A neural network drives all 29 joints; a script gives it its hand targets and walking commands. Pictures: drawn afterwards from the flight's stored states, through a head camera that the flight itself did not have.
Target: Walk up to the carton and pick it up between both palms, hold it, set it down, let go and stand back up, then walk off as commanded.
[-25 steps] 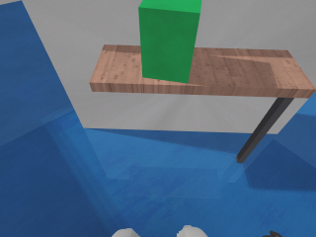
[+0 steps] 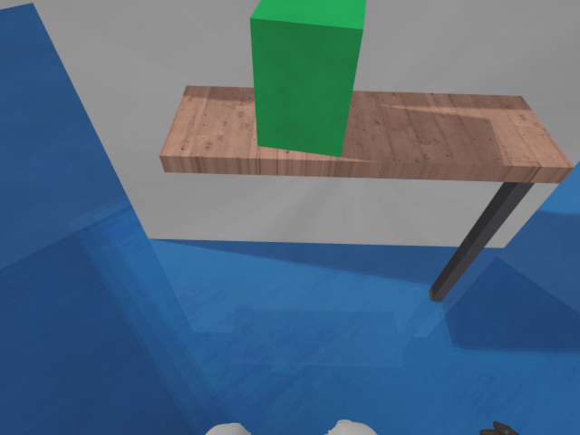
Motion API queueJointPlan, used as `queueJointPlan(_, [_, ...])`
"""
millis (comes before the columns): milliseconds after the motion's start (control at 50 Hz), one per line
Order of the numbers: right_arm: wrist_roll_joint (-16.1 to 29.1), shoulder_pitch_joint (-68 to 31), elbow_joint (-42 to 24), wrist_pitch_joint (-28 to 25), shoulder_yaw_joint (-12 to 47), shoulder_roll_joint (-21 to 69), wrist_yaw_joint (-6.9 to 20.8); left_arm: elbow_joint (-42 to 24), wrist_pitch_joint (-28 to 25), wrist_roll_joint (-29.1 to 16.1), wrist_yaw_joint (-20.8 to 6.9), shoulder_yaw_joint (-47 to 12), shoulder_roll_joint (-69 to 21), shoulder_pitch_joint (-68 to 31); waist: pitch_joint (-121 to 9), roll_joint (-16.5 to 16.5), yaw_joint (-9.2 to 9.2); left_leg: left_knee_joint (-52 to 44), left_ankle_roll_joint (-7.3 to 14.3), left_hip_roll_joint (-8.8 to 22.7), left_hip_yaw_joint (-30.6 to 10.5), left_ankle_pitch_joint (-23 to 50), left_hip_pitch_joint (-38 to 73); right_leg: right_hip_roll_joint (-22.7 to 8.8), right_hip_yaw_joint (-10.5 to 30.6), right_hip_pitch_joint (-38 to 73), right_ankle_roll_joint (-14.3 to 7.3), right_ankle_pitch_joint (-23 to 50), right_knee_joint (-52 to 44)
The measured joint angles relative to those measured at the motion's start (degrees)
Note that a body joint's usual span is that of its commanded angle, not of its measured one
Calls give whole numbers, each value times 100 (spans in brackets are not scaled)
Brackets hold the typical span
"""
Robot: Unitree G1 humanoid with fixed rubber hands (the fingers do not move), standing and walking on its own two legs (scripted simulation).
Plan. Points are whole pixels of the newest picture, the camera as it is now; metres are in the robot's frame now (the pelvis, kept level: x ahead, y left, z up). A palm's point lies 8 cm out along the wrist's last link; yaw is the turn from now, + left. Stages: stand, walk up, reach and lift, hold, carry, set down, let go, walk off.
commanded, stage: walk up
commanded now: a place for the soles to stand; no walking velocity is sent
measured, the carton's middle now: (309, 69) +0.78 -0.03 +0.11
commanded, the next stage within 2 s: none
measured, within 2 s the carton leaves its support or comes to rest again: neither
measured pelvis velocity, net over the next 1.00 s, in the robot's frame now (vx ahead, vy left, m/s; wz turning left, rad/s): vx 0.16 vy -0.01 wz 0.02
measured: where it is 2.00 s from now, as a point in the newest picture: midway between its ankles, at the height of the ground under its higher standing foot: (293, 381)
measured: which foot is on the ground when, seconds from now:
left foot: down 0.00-0.36, up 0.38-0.82, down 0.84-1.00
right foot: down 0.00-0.10, up 0.12-0.34, down 0.36-0.88, up 0.90-1.00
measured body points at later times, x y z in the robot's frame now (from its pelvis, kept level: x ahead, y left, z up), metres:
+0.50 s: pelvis +0.05 -0.07 +0.01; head +0.08 -0.08 +0.46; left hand +0.11 +0.23 -0.08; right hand +0.15 -0.40 -0.08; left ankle +0.05 +0.06 -0.63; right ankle +0.09 -0.18 -0.69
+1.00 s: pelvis +0.16 -0.01 +0.02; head +0.16 +0.00 +0.46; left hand +0.23 +0.29 -0.09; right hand +0.27 -0.32 -0.06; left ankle +0.24 +0.09 -0.69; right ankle +0.14 -0.16 -0.62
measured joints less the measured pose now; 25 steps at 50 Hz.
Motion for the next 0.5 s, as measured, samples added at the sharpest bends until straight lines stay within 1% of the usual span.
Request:
queueJointPlan(100, [0, 0, 0, 0, 0, -22, 0, 0, 0, 0, 8, 0, 0, -14, 0, 4, 0, -18, -3, -37, 5, 10, 15, -27, 21, 0, 0, -7, 17])
queueJointPlan(140, [0, 47, -2, -83, 1, -25, 15, 3, 10, 0, -60, -2, 0, -15, -2, 8, -4, -23, 16, -24, -1, -23, 105, -22, -3, -7, -38, -326, 359])
queueJointPlan(200, [0, 128, -1, -176, 0, -32, 26, 1, 29, 5, -210, -2, 17, -14, -4, 5, -3, -135, 32, 103, -2, -95, 413, -24, -70, -29, -38, -416, 994])
queueJointPlan(240, [0, 135, -1, -185, 0, -55, 26, 0, 29, 5, -292, -2, 34, -13, -4, 3, -2, -235, 32, 226, 0, -129, 600, -28, -81, -33, -38, -419, 1055])
queueJointPlan(280, [0, 135, -2, -211, 0, -105, 26, -1, 29, 5, -359, -1, 46, -13, -3, 1, 0, -316, 32, 345, 2, -169, 729, -56, -97, -35, -38, -421, 945])
queueJointPlan(320, [0, 134, -2, -233, 0, -183, 29, -3, 29, 4, -402, -1, 50, -13, -11, -4, 3, -341, 25, 444, 7, -222, 752, -101, -142, -37, -38, -367, 571])
queueJointPlan(360, [0, 134, -2, -234, 0, -266, 35, -6, 10, 4, -406, 1, 56, 4, -24, -29, 7, -292, -32, 499, 13, -289, 684, -133, -201, 42, -38, -78, -170])
queueJointPlan(380, [0, 132, 5, -220, -14, -305, 34, -3, -34, 4, -388, 1, 54, 2, 12, -11, 4, -71, 31, 545, 8, -302, 573, -113, -253, 41, -41, 288, -282])
queueJointPlan(400, [0, 131, 9, -157, -28, -316, 34, 0, -82, 4, -362, 3, 53, 4, 69, 7, 7, 352, 51, 523, -33, -300, 417, -105, -320, 22, -56, 325, -144])
queueJointPlan(440, [3, 130, 8, -57, -28, -306, 36, 1, -96, 4, -309, 3, 53, 74, 54, 28, 19, 1143, 52, 309, -60, -302, 3, -123, -427, 52, -111, 162, -62])
queueJointPlan(460, [15, 130, 6, -53, -28, -309, 36, 0, -96, 4, -284, 3, 53, 118, 33, 55, 34, 1390, 54, 193, -61, -271, -214, -124, -467, 97, -134, 131, -142])
queueJointPlan(500, [28, 123, 4, -56, -27, -311, 38, -2, -96, 4, -212, 3, 53, 186, 25, 95, 81, 1580, 54, 6, -67, -177, -596, -124, -517, 220, -151, 183, -404])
